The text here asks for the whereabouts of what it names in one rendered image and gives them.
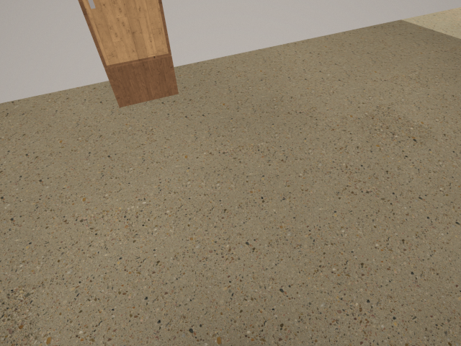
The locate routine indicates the cupboard door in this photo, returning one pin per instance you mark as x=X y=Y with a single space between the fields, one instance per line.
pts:
x=127 y=30

